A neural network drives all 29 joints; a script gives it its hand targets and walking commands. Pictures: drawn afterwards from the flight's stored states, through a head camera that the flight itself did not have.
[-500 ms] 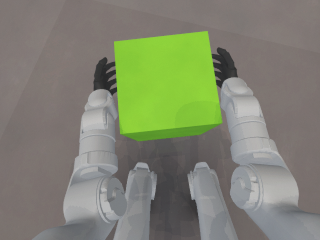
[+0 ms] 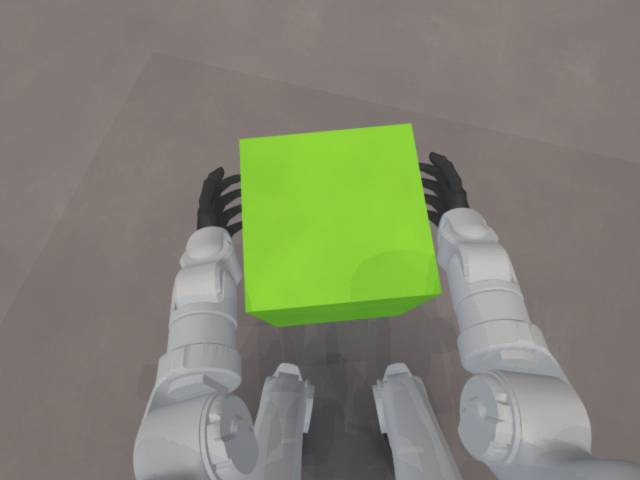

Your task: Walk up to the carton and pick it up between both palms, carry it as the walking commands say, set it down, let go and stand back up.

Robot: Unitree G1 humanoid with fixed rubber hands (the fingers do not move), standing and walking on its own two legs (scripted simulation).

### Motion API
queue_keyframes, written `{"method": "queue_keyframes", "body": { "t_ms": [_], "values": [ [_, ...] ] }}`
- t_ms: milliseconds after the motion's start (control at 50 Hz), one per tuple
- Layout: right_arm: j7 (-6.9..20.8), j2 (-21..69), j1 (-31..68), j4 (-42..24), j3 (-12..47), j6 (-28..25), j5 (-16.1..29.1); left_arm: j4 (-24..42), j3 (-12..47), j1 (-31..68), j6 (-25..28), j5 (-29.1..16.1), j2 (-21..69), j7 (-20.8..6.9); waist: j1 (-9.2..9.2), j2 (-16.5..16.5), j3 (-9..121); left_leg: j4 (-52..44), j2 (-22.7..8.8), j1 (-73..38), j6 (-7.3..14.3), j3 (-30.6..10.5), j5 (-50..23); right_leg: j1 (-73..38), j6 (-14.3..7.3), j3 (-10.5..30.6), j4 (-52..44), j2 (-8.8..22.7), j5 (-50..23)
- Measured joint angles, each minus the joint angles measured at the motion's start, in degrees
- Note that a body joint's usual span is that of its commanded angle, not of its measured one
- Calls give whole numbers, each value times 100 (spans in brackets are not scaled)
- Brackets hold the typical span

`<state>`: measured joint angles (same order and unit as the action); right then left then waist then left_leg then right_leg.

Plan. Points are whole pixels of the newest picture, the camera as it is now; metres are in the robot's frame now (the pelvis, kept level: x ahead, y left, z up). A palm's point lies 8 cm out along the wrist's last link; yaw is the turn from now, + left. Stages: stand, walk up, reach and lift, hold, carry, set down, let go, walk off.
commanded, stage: reach and lift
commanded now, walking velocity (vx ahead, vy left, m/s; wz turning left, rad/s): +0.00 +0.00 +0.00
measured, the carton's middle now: (333, 242) +0.43 +0.01 -0.12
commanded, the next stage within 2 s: none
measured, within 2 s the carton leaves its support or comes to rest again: neither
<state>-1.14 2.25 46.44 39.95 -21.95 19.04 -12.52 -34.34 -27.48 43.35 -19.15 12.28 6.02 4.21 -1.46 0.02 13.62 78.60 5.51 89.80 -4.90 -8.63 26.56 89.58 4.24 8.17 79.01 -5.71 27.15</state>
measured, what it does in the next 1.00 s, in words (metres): rises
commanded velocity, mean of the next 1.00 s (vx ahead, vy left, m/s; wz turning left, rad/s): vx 0.00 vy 0.00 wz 0.00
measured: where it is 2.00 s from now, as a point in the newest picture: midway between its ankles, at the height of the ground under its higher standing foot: (341, 454)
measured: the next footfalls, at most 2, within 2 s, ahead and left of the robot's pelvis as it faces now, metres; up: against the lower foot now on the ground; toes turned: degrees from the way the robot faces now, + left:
none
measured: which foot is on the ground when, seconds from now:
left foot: down 0.00-1.00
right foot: down 0.00-1.00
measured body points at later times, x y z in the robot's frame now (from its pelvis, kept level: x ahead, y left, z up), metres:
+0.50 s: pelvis +0.03 +0.00 +0.07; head +0.18 +0.00 +0.49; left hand +0.41 +0.16 +0.02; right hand +0.43 -0.14 +0.01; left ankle +0.07 +0.15 -0.57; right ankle +0.07 -0.14 -0.57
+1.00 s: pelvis +0.04 +0.00 +0.13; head +0.15 -0.01 +0.56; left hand +0.39 +0.16 +0.09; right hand +0.41 -0.14 +0.09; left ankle +0.07 +0.15 -0.57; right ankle +0.07 -0.14 -0.57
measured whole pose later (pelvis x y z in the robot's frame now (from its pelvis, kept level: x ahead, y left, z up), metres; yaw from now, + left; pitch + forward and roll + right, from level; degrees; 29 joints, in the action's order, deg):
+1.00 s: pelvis +0.04 +0.00 +0.13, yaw +0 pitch +21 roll +0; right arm 0.5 8.0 27.4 30.9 -19.8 20.6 -15.6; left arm -26.5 -24.2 25.6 -21.2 15.9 10.5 1.2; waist -2.2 -0.5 8.0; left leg 43.0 2.9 47.3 -3.5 -9.2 16.5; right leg 47.6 2.3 9.7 44.3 -3.7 17.2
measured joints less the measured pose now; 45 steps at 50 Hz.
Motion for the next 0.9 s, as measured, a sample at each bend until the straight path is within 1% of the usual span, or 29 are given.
{"method": "queue_keyframes", "body": {
  "t_ms": [520,900],
  "values": [
    [49,304,-1151,-416,197,-77,-56,379,231,-1132,76,61,259,-94,-11,-45,-92,-1666,-112,-2039,82,-57,-345,-2018,-116,72,-1638,80,-349],
    [140,525,-1774,-786,202,74,-256,682,318,-1666,-117,299,415,-245,-47,-60,-421,-3167,-227,-3772,130,-70,-862,-3725,-179,130,-3096,180,-856]
  ]
}}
